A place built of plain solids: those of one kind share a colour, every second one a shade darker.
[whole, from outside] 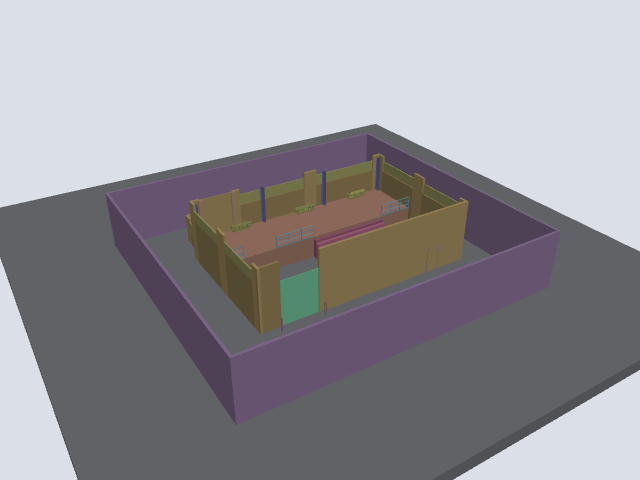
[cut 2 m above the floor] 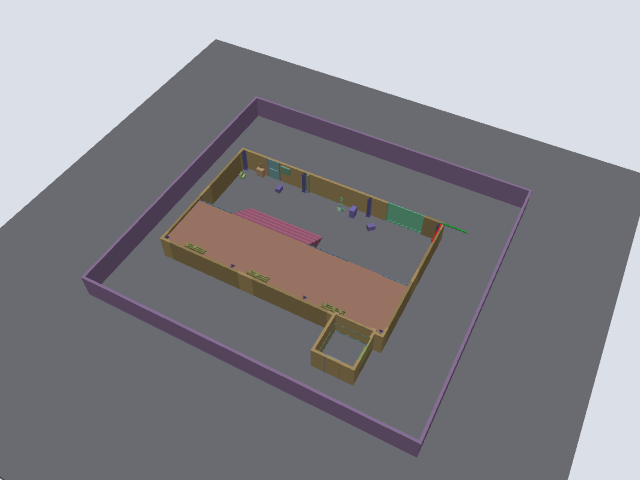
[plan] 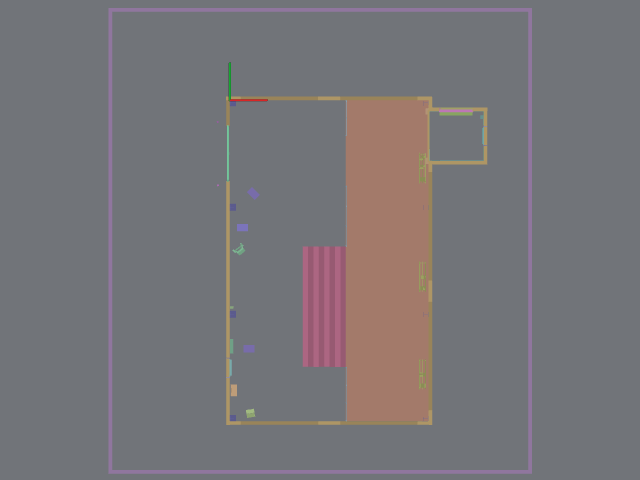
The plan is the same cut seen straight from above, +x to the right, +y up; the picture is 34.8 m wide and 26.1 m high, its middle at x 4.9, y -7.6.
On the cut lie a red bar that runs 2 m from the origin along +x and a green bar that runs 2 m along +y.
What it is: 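A split-level store; one tall room on two levels; a low floor behind the doors and a raised floor 1.79 m over it, whose front bears 2 heads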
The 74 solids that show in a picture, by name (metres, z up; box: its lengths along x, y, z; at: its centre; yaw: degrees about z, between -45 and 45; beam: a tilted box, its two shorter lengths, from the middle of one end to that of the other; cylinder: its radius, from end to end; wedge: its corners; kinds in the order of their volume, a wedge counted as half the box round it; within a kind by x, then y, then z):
{
 "raised_floor_bank_1": {"box": [4.5, 17.45, 1.84], "at": [8.55, -8.72, 0.87]},
 "yard_bound_1": {"box": [0.2, 25.32, 4.84], "at": [-6.5, -7.65, 2.37]},
 "yard_bound_2": {"box": [23.02, 0.2, 4.84], "at": [4.91, -20.21, 2.37]},
 "yard_bound_3": {"box": [23.02, 0.2, 4.84], "at": [4.91, 4.91, 2.37]},
 "yard_bound_4": {"box": [0.2, 25.32, 4.84], "at": [16.33, -7.65, 2.37]},
 "wall_1": {"box": [0.2, 13.26, 5.15], "at": [-0.1, -11.03, 2.52]},
 "wall_2": {"box": [0.2, 1.61, 5.15], "at": [-0.1, -0.6, 2.52]},
 "wall_3": {"box": [0.81, 0.2, 5.15], "at": [0.2, -17.55, 2.52]},
 "wall_4": {"box": [0.81, 0.2, 5.15], "at": [0.2, 0.1, 2.52]},
 "wall_5": {"box": [4.21, 0.2, 3.8], "at": [2.7, -17.55, 1.85]},
 "wall_6": {"box": [4.21, 0.2, 3.8], "at": [2.7, 0.1, 1.85]},
 "wall_7": {"box": [1.21, 0.2, 5.15], "at": [5.4, -17.55, 2.52]},
 "wall_8": {"box": [1.21, 0.2, 5.15], "at": [5.4, 0.1, 2.52]},
 "wall_9": {"box": [4.21, 0.2, 3.8], "at": [8.1, -17.55, 1.85]},
 "wall_10": {"box": [4.21, 0.2, 3.8], "at": [8.1, 0.1, 1.85]},
 "wall_11": {"box": [0.81, 0.2, 5.15], "at": [10.6, -17.55, 2.52]},
 "wall_12": {"box": [0.81, 0.2, 5.15], "at": [10.6, 0.1, 2.52]},
 "wall_13": {"box": [0.06, 2.82, 5.15], "at": [10.77, -1.95, 2.52]},
 "wall_14": {"box": [0.06, 2.7, 2.45], "at": [10.83, -1.95, 1.18]},
 "wall_15": {"box": [0.2, 0.81, 5.15], "at": [10.9, -17.25, 2.52]},
 "wall_16": {"box": [0.2, 5.91, 3.8], "at": [10.9, -13.9, 1.85]},
 "wall_17": {"box": [0.2, 1.16, 5.15], "at": [10.9, -10.38, 2.52]},
 "wall_18": {"box": [0.2, 5.91, 3.8], "at": [10.9, -6.85, 1.85]},
 "wall_19": {"box": [0.2, 0.61, 5.15], "at": [10.9, -3.6, 2.52]},
 "wall_20": {"box": [0.2, 0.8, 5.15], "at": [10.9, -0.2, 2.52]},
 "wall_21": {"box": [0.61, 0.2, 2.45], "at": [11.1, -0.5, 1.18]},
 "wall_22": {"box": [1.81, 0.2, 0.95], "at": [12.3, -0.5, 0.42]},
 "wall_23": {"box": [3.2, 0.2, 2.45], "at": [12.4, -3.4, 1.18]},
 "wall_24": {"box": [0.81, 0.2, 2.45], "at": [13.6, -0.5, 1.18]},
 "wall_25": {"box": [0.2, 3.1, 2.45], "at": [13.9, -1.95, 1.18]},
 "door_landing_1": {"box": [0.31, 6.55, 0.25], "at": [4.11, -11.22, 0.07]},
 "door_landing_2": {"box": [0.31, 6.55, 0.45], "at": [4.41, -11.22, 0.17]},
 "door_landing_3": {"box": [0.31, 6.55, 0.65], "at": [4.7, -11.22, 0.27]},
 "door_landing_4": {"box": [0.31, 6.55, 0.85], "at": [4.99, -11.22, 0.37]},
 "door_landing_5": {"box": [0.31, 6.55, 1.04], "at": [5.28, -11.22, 0.47]},
 "door_landing_6": {"box": [0.31, 6.55, 1.24], "at": [5.58, -11.22, 0.57]},
 "door_landing_7": {"box": [0.31, 6.55, 1.44], "at": [5.87, -11.22, 0.67]},
 "door_landing_8": {"box": [0.31, 6.55, 1.64], "at": [6.16, -11.22, 0.77]},
 "window_pane_1": {"box": [4.2, 0.1, 0.86], "at": [2.7, -17.6, 4.17]},
 "window_pane_2": {"box": [4.2, 0.1, 0.86], "at": [2.7, 0.15, 4.17]},
 "window_pane_3": {"box": [4.2, 0.1, 0.86], "at": [8.1, -17.6, 4.17]},
 "window_pane_4": {"box": [4.2, 0.1, 0.86], "at": [8.1, 0.15, 4.17]},
 "window_pane_5": {"box": [0.1, 5.9, 0.86], "at": [10.95, -13.9, 4.17]},
 "window_pane_6": {"box": [0.1, 5.9, 0.86], "at": [10.95, -6.85, 4.17]},
 "window_pane_7": {"box": [1.8, 0.1, 1.16], "at": [12.3, -0.45, 1.47]},
 "roller_shutter_1": {"box": [0.06, 2.86, 3.65], "at": [-0.12, -2.9, 1.77]},
 "roller_shutter_2": {"box": [0.1, 0.11, 3.65], "at": [-0.11, -4.38, 1.77]},
 "roller_shutter_3": {"box": [0.07, 2.86, 0.14], "at": [-0.1, -2.9, 0.1]},
 "pier_1": {"box": [0.17, 0.34, 5.15], "at": [10.71, -3.3, 2.52]},
 "pier_2": {"box": [0.17, 0.34, 5.15], "at": [10.71, -0.6, 2.52]},
 "carton_1": {"box": [0.6, 0.4, 0.45], "at": [1.04, -13.51, 0.17]},
 "carton_2": {"box": [0.6, 0.4, 0.45], "at": [1.27, -5.08, 0.17], "yaw": -44.3},
 "tote_stack_1": {"box": [0.6, 0.4, 0.86], "at": [0.69, -6.92, 0.38]},
 "radiator_1": {"box": [1.8, 0.19, 0.6], "at": [12.3, -0.74, 0.41]},
 "fire_extinguisher_1": {"box": [0.34, 0.64, 0.79], "at": [0.22, -15.78, 0.34]},
 "steel_column_1": {"box": [0.38, 0.38, 0.07], "at": [0.14, -11.63, -0.02]},
 "steel_column_2": {"box": [0.38, 0.38, 0.07], "at": [0.14, -5.82, -0.02]},
 "steel_column_3": {"box": [0.014, 0.26, 4.95], "at": [0.26, -17.31, 2.42]},
 "steel_column_4": {"box": [0.014, 0.26, 4.95], "at": [0.26, -11.63, 2.42]},
 "steel_column_5": {"box": [0.014, 0.26, 4.95], "at": [0.26, -5.82, 2.42]},
 "steel_column_6": {"box": [0.014, 0.26, 4.95], "at": [10.54, -17.31, 2.42]},
 "steel_column_7": {"box": [0.014, 0.26, 4.95], "at": [10.54, -11.63, 2.42]},
 "steel_column_8": {"box": [0.014, 0.26, 4.95], "at": [10.54, -5.82, 2.42]},
 "steel_column_9": {"box": [0.014, 0.26, 4.95], "at": [10.78, -17.31, 2.42]},
 "steel_column_10": {"box": [0.014, 0.26, 4.95], "at": [10.78, -5.82, 2.42]},
 "bench_things_1": {"box": [0.38, 1.68, 0.07], "at": [10.48, -14.96, 2.21]},
 "bench_things_2": {"box": [0.38, 1.7, 0.07], "at": [10.48, -9.65, 2.21]},
 "bench_things_3": {"box": [0.4, 1.71, 0.07], "at": [10.48, -3.75, 2.21]},
 "distribution_board_1": {"box": [0.18, 0.8, 0.7], "at": [0.09, -13.38, 1.5]},
 "door_leaf_1": {"box": [0.044, 1.0, 2.15], "at": [0.0, -14.55, 1.02]},
 "downpipe_1": {"box": [0.2, 0.14, 3.05], "at": [0.1, -11.26, 1.49]},
 "deck_rail_1": {"box": [0.024, 2.95, 0.1], "at": [6.33, -15.97, 1.84]},
 "deck_rail_2": {"box": [0.024, 3.3, 0.1], "at": [6.33, -6.3, 1.84]},
 "window_1": {"box": [1.86, 0.23, 0.024], "at": [12.3, -0.55, 0.89]}
}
